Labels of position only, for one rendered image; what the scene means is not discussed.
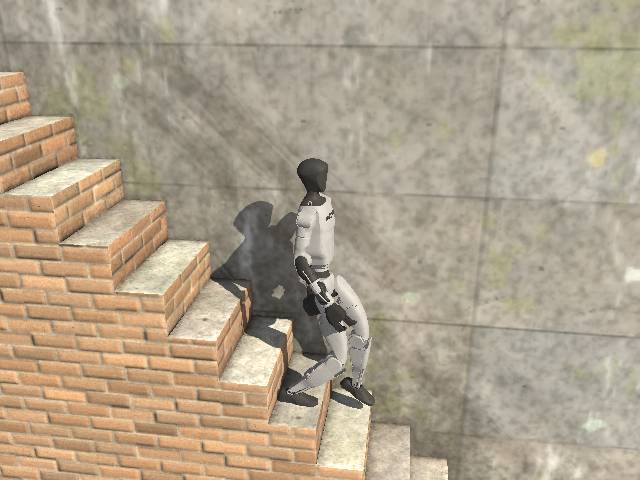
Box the stairs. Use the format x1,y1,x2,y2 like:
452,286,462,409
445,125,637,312
0,72,448,480

